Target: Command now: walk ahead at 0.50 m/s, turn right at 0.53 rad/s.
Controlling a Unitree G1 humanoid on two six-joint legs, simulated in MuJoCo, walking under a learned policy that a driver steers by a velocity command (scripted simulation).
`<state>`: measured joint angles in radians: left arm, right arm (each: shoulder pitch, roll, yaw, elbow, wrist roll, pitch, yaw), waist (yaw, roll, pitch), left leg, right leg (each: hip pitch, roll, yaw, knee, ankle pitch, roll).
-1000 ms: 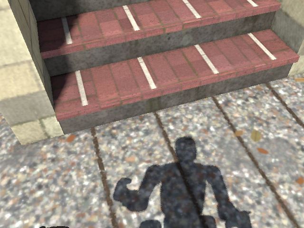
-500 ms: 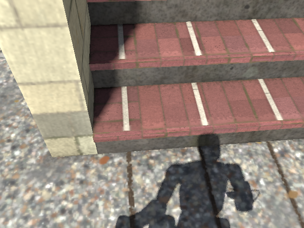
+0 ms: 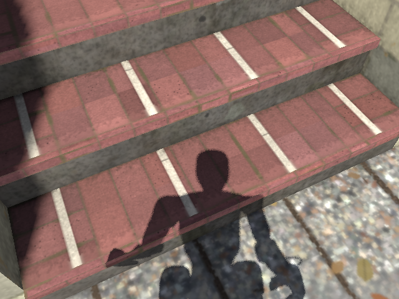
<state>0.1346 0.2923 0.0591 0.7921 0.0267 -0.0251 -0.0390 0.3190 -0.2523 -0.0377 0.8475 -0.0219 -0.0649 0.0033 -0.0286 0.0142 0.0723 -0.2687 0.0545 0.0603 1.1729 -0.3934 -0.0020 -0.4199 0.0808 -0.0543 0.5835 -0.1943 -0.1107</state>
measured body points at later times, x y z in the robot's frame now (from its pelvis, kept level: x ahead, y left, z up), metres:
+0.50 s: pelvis +0.22 +0.03 +0.01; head +0.25 +0.05 +0.46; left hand +0.32 +0.29 -0.13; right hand +0.29 -0.24 -0.11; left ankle +0.30 +0.10 -0.72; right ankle +0.13 -0.08 -0.65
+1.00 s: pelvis +0.23 -0.02 +0.02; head +0.26 -0.03 +0.47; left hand +0.27 +0.30 -0.08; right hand +0.46 -0.26 -0.09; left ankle +0.21 +0.11 -0.63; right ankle +0.26 -0.11 -0.72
